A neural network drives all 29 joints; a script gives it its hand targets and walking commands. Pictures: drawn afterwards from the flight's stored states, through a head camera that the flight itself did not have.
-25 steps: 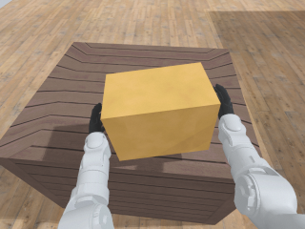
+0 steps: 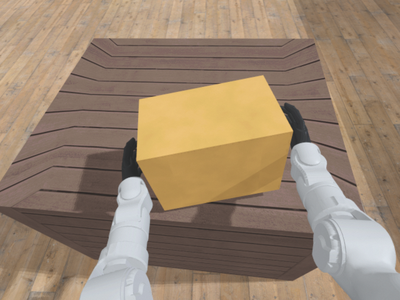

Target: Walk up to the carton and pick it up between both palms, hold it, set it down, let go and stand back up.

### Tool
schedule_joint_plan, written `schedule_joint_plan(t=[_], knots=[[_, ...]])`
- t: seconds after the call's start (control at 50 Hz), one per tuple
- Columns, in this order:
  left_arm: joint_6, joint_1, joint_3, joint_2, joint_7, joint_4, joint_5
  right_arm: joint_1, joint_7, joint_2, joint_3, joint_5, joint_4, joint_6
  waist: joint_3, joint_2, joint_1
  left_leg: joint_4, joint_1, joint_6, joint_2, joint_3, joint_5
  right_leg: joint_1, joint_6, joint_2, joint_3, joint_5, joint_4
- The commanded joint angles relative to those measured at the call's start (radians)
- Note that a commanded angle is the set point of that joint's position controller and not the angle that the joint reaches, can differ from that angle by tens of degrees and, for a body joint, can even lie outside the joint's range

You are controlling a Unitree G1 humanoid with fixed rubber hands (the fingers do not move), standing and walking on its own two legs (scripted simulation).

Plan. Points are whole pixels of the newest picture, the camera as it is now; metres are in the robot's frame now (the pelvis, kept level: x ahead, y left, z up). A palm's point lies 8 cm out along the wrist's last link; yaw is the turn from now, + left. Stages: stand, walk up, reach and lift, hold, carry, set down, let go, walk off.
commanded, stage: set down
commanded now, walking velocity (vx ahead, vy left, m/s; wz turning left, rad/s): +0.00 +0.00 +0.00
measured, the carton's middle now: (211, 145) +0.44 +0.05 +0.02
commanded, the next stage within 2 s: none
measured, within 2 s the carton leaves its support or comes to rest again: rests again in 0.30 s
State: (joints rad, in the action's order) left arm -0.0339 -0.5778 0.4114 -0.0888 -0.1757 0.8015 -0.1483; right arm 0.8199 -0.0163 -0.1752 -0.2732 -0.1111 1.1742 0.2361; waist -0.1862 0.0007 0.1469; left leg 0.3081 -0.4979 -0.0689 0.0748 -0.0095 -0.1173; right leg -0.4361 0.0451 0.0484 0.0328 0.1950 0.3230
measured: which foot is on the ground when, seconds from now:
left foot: down 0.00-1.00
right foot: down 0.00-1.00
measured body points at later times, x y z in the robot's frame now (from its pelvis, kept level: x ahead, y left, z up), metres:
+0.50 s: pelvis -0.01 +0.01 +0.00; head +0.08 -0.01 +0.43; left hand +0.37 +0.22 +0.01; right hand +0.47 -0.13 +0.04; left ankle +0.00 +0.16 -0.74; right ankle -0.05 -0.08 -0.74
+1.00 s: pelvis -0.03 +0.01 -0.02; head +0.08 -0.01 +0.42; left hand +0.39 +0.23 +0.02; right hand +0.48 -0.13 +0.04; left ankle +0.00 +0.16 -0.74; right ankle -0.05 -0.08 -0.74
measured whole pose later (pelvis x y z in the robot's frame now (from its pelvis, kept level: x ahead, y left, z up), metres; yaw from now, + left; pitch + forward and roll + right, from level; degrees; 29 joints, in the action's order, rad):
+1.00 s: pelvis -0.03 +0.01 -0.02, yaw -3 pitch +29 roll -1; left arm -0.15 -0.81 0.18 0.03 -0.20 1.06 0.12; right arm 1.05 0.10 -0.38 0.02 0.20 1.41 0.21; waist -0.32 0.00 0.25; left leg 0.45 -0.83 -0.05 0.09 0.02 -0.13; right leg -0.76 0.03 0.06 0.00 0.17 0.43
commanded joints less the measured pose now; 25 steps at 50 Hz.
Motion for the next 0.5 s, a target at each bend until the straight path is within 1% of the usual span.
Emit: schedule_joint_plan(t=[0.0, 0.02, 0.04, 0.06, 0.08, 0.1, 0.12, 0.14, 0.16, 0.18, 0.2, 0.22, 0.24, 0.26, 0.28, 0.3, 0.32, 0.34, 0.36, 0.38, 0.4, 0.42, 0.44, 0.46, 0.48], knots=[[-0.131, -0.811, -0.404, -0.467, 0.15, -0.241, 0.019, 0.661, 0.181, 0.553, 0.267, -0.059, -0.152, 0.09, -0.804, 0.117, 0.013, 0.097, 0.266, 0.026, -0.053, 0.109, 0.543, 0.448, -0.103, -0.027, 0.025, -0.888, 0.115], [-0.131, -0.76, -0.385, -0.477, 0.15, -0.21, 0.001, 0.654, 0.183, 0.553, 0.275, -0.056, -0.148, 0.092, -0.768, 0.11, 0.037, 0.091, 0.224, 0.028, -0.06, 0.107, 0.555, 0.479, -0.097, -0.038, 0.01, -0.906, 0.122], [-0.132, -0.772, -0.391, -0.465, 0.153, -0.204, 0.005, 0.661, 0.182, 0.54, 0.273, -0.055, -0.117, 0.096, -0.765, 0.111, 0.021, 0.098, 0.231, 0.023, -0.055, 0.101, 0.554, 0.464, -0.096, -0.034, 0.013, -0.914, 0.12], [-0.131, -0.78, -0.382, -0.47, 0.153, -0.185, 0.003, 0.653, 0.182, 0.546, 0.265, -0.058, -0.109, 0.089, -0.744, 0.111, 0.022, 0.093, 0.222, 0.023, -0.054, 0.111, 0.542, 0.47, -0.094, -0.034, 0.014, -0.912, 0.126], [-0.136, -0.753, -0.401, -0.472, 0.154, -0.188, 0.004, 0.649, 0.177, 0.548, 0.269, -0.056, -0.113, 0.1, -0.769, 0.126, 0.009, 0.1, 0.204, 0.024, -0.054, 0.105, 0.543, 0.479, -0.099, -0.035, 0.013, -0.963, 0.132], [-0.138, -0.737, -0.386, -0.457, 0.154, -0.161, 0.012, 0.672, 0.174, 0.533, 0.271, -0.059, -0.114, 0.097, -0.741, 0.164, 0.019, 0.082, 0.183, 0.034, -0.056, 0.104, 0.51, 0.486, -0.107, -0.037, 0.015, -0.972, 0.134], [-0.149, -0.765, -0.387, -0.455, 0.157, -0.178, 0.015, 0.655, 0.176, 0.523, 0.257, -0.057, -0.092, 0.105, -0.766, 0.15, 0.011, 0.076, 0.143, 0.034, -0.056, 0.103, 0.486, 0.511, -0.108, -0.045, 0.009, -0.973, 0.137], [-0.145, -0.761, -0.364, -0.435, 0.166, -0.121, 0.008, 0.705, 0.177, 0.503, 0.238, -0.074, -0.1, 0.107, -0.747, 0.17, 0.01, 0.066, 0.132, 0.038, -0.057, 0.107, 0.457, 0.514, -0.111, -0.046, 0.011, -0.96, 0.133], [-0.151, -0.742, -0.38, -0.451, 0.164, -0.115, 0.013, 0.705, 0.181, 0.506, 0.231, -0.077, -0.099, 0.111, -0.761, 0.171, 0.003, 0.065, 0.151, 0.03, -0.053, 0.1, 0.476, 0.508, -0.118, -0.04, 0.019, -0.975, 0.141], [-0.156, -0.771, -0.379, -0.435, 0.163, -0.127, 0.019, 0.695, 0.184, 0.498, 0.23, -0.08, -0.08, 0.11, -0.743, 0.17, 0.003, 0.068, 0.144, 0.033, -0.054, 0.103, 0.461, 0.493, -0.111, -0.037, 0.029, -0.922, 0.137], [-0.167, -0.78, -0.373, -0.437, 0.159, -0.145, 0.019, 0.695, 0.189, 0.495, 0.228, -0.079, -0.053, 0.114, -0.769, 0.15, 0.01, 0.08, 0.165, 0.029, -0.052, 0.103, 0.502, 0.464, -0.109, -0.032, 0.027, -0.92, 0.136], [-0.169, -0.772, -0.364, -0.441, 0.158, -0.121, 0.002, 0.69, 0.193, 0.492, 0.217, -0.093, -0.027, 0.117, -0.775, 0.154, 0.019, 0.076, 0.16, 0.028, -0.049, 0.108, 0.49, 0.45, -0.11, -0.033, 0.024, -0.933, 0.135], [-0.169, -0.752, -0.353, -0.436, 0.16, -0.109, 0.007, 0.709, 0.189, 0.479, 0.224, -0.078, -0.035, 0.128, -0.762, 0.166, 0.028, 0.083, 0.141, 0.035, -0.054, 0.107, 0.504, 0.477, -0.106, -0.033, 0.018, -0.953, 0.136], [-0.176, -0.779, -0.335, -0.422, 0.158, -0.08, 0.016, 0.727, 0.194, 0.476, 0.212, -0.09, -0.032, 0.122, -0.725, 0.202, 0.032, 0.059, 0.09, 0.046, -0.058, 0.109, 0.439, 0.49, -0.112, -0.04, 0.013, -0.927, 0.141], [-0.177, -0.78, -0.314, -0.403, 0.165, -0.057, -0.002, 0.729, 0.197, 0.456, 0.179, -0.093, -0.006, 0.117, -0.701, 0.182, 0.02, 0.042, 0.095, 0.041, -0.047, 0.114, 0.395, 0.486, -0.116, -0.037, 0.023, -0.877, 0.136], [-0.186, -0.787, -0.308, -0.404, 0.163, -0.067, 0.001, 0.72, 0.203, 0.468, 0.183, -0.095, 0.013, 0.117, -0.708, 0.192, 0.023, 0.045, 0.092, 0.044, -0.052, 0.115, 0.383, 0.469, -0.119, -0.041, 0.012, -0.855, 0.133], [-0.183, -0.787, -0.296, -0.386, 0.165, -0.064, -0.012, 0.733, 0.205, 0.465, 0.181, -0.098, 0.021, 0.114, -0.732, 0.184, 0.04, 0.043, 0.092, 0.05, -0.051, 0.127, 0.372, 0.467, -0.112, -0.045, 0.011, -0.827, 0.125], [-0.184, -0.776, -0.294, -0.407, 0.161, -0.045, -0.011, 0.756, 0.208, 0.455, 0.187, -0.095, 0.0, 0.129, -0.749, 0.177, 0.049, 0.05, 0.094, 0.043, -0.049, 0.118, 0.402, 0.454, -0.105, -0.039, 0.014, -0.845, 0.126], [-0.192, -0.788, -0.311, -0.4, 0.158, -0.057, 0.003, 0.736, 0.211, 0.442, 0.176, -0.094, 0.016, 0.131, -0.758, 0.173, 0.037, 0.058, 0.093, 0.043, -0.049, 0.12, 0.402, 0.441, -0.102, -0.037, 0.014, -0.817, 0.123], [-0.197, -0.785, -0.32, -0.397, 0.151, -0.063, 0.006, 0.742, 0.209, 0.44, 0.173, -0.091, 0.039, 0.133, -0.78, 0.162, 0.029, 0.064, 0.102, 0.04, -0.046, 0.113, 0.419, 0.443, -0.098, -0.035, 0.009, -0.827, 0.128], [-0.202, -0.794, -0.318, -0.384, 0.148, -0.051, 0.015, 0.742, 0.213, 0.42, 0.168, -0.097, 0.035, 0.135, -0.777, 0.188, 0.025, 0.065, 0.086, 0.041, -0.051, 0.123, 0.397, 0.435, -0.096, -0.027, 0.014, -0.776, 0.122], [-0.2, -0.762, -0.29, -0.375, 0.154, -0.023, 0.004, 0.738, 0.214, 0.426, 0.174, -0.1, 0.021, 0.128, -0.751, 0.204, 0.045, 0.049, 0.062, 0.049, -0.052, 0.123, 0.362, 0.451, -0.106, -0.04, 0.005, -0.789, 0.119], [-0.202, -0.785, -0.287, -0.373, 0.158, -0.022, 0.003, 0.753, 0.214, 0.421, 0.164, -0.109, 0.04, 0.127, -0.76, 0.198, 0.036, 0.041, 0.066, 0.049, -0.053, 0.124, 0.351, 0.429, -0.111, -0.039, 0.013, -0.78, 0.123], [-0.203, -0.773, -0.277, -0.355, 0.161, -0.006, 0.003, 0.732, 0.218, 0.406, 0.156, -0.102, 0.052, 0.12, -0.742, 0.195, 0.041, 0.047, 0.048, 0.053, -0.051, 0.126, 0.331, 0.438, -0.105, -0.045, 0.004, -0.742, 0.12], [-0.208, -0.78, -0.269, -0.357, 0.158, -0.007, -0.001, 0.754, 0.219, 0.405, 0.158, -0.103, 0.045, 0.122, -0.756, 0.209, 0.055, 0.038, 0.047, 0.053, -0.048, 0.129, 0.333, 0.449, -0.101, -0.035, 0.004, -0.715, 0.112]])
